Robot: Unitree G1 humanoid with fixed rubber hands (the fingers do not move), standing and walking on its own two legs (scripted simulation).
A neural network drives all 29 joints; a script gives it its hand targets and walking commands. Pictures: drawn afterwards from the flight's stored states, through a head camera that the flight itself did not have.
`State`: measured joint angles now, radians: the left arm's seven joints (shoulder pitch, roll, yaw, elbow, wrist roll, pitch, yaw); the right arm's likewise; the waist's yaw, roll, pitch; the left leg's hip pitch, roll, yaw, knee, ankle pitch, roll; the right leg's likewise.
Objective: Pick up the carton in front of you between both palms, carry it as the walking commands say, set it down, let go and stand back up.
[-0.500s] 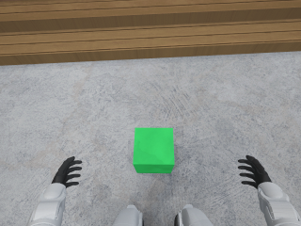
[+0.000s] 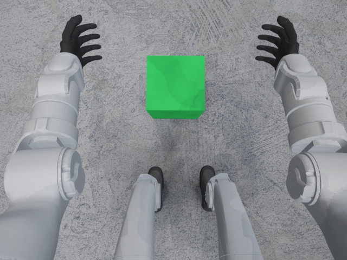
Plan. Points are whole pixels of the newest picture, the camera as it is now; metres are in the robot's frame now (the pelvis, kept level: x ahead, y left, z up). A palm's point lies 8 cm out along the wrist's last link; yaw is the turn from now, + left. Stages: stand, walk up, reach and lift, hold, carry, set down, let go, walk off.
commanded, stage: reach and lift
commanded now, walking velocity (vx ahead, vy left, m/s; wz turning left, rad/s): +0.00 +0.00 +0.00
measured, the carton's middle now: (175, 91) +0.56 +0.02 -0.54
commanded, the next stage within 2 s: none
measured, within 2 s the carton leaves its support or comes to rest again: leaves its support in 2.00 s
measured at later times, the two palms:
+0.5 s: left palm (108, 63) +0.56 +0.20 -0.23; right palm (245, 64) +0.56 -0.17 -0.23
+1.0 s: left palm (127, 86) +0.55 +0.20 -0.44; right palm (225, 86) +0.55 -0.17 -0.44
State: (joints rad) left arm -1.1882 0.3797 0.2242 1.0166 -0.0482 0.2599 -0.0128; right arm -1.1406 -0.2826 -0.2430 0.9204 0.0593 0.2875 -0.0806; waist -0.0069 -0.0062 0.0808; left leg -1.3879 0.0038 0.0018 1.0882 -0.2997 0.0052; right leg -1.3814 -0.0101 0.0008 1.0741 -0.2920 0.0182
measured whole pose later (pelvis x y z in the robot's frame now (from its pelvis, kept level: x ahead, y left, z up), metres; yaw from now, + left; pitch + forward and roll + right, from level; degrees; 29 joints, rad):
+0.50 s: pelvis +0.04 +0.00 -0.07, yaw -1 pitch +55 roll -1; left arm -1.25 0.26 0.41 1.01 0.11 0.08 0.01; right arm -1.20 -0.18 -0.41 0.92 -0.09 0.08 -0.08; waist 0.01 0.00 -0.09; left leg -1.89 -0.01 -0.02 1.37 -0.43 -0.01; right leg -1.88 0.01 0.03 1.36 -0.42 0.04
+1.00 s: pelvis -0.02 -0.01 -0.27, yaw -1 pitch +40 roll -1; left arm -1.63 0.46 0.10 1.23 -0.18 0.11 0.06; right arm -1.59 -0.34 -0.16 1.14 0.18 0.13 -0.14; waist 0.00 -0.02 0.37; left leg -2.26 -0.02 -0.04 2.11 -0.55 -0.02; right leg -2.24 0.04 0.02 2.09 -0.55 0.04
